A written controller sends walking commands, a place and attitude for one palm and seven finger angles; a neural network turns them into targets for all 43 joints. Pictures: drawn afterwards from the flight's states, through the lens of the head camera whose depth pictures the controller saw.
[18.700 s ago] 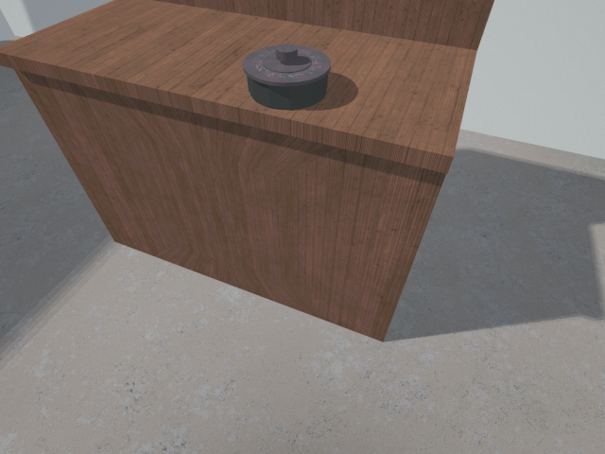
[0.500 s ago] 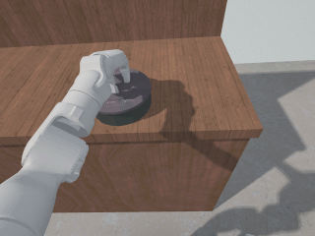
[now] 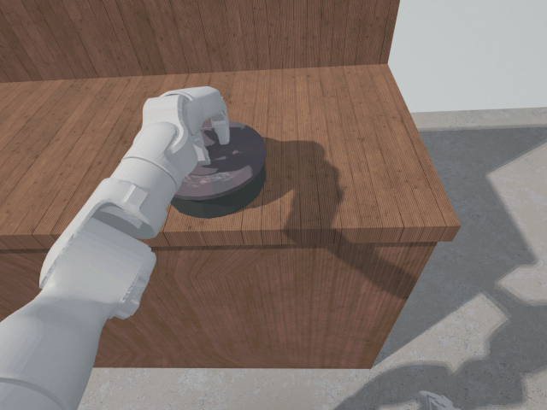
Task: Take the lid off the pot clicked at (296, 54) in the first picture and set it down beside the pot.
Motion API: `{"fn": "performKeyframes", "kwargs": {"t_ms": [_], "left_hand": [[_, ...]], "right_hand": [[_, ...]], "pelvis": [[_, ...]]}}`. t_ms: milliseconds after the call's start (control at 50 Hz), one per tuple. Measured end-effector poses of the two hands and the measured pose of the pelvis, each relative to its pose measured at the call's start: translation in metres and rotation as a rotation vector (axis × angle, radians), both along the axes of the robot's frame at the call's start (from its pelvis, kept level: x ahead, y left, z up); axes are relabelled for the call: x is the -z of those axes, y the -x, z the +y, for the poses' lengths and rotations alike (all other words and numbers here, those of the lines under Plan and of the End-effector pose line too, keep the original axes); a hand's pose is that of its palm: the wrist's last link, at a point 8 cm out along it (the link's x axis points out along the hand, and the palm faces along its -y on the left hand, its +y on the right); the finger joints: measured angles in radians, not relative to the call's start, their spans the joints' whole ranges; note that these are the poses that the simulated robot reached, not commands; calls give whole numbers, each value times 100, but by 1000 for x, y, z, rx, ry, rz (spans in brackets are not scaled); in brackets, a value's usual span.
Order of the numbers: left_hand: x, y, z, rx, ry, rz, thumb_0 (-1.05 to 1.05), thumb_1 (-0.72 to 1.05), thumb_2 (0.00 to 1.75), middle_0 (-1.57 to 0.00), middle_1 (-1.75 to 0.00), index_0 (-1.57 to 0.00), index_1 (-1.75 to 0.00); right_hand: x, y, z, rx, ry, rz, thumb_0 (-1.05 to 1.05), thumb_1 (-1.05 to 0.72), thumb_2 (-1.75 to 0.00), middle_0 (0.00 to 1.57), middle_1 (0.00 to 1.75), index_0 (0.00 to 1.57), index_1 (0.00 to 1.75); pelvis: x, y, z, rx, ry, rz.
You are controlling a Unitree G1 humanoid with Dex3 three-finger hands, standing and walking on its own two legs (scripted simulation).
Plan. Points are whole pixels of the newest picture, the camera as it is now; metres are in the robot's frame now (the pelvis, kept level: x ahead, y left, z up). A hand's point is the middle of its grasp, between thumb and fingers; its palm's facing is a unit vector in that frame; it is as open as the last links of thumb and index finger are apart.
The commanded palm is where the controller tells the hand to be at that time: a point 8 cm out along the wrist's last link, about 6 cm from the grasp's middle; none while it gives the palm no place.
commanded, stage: close the fingers and squeeze the knob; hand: left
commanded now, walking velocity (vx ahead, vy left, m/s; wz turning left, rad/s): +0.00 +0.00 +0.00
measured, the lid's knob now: (204, 143) +0.48 +0.11 +0.16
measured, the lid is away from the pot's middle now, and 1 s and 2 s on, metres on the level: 0.01 0.01 0.01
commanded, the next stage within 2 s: lift the lid straight up in 0.34 s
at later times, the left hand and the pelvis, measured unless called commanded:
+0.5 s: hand (196, 144) +0.45 +0.11 +0.18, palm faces -0.36 -0.06 -0.93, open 7.6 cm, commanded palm +0.44 +0.12 +0.24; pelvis +0.00 +0.01 +0.00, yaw -1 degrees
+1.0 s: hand (188, 122) +0.45 +0.11 +0.22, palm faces -0.32 -0.07 -0.94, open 7.6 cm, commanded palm +0.44 +0.12 +0.28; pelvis +0.00 +0.00 +0.00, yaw +0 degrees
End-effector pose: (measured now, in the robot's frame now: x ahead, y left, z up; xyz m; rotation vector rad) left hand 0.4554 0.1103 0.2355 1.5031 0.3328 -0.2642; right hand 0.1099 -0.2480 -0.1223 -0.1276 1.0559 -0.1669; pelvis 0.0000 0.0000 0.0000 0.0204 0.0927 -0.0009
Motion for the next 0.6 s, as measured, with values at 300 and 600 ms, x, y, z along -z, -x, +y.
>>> {"fn": "performKeyframes", "kwargs": {"t_ms": [300,600], "left_hand": [[0,1,2,14,13,-8,0,28,69,-65,-97,-64,-94],[-2,1,4,14,13,-11,-1,28,69,-65,-96,-63,-93]], "right_hand": [[1,16,-1,23,9,23,0,-90,-90,20,30,20,30],[0,20,1,33,16,12,0,-90,-90,20,30,20,30]], "pelvis": [[0,1,3,8,1,-5],[0,4,6,10,2,-4]]}}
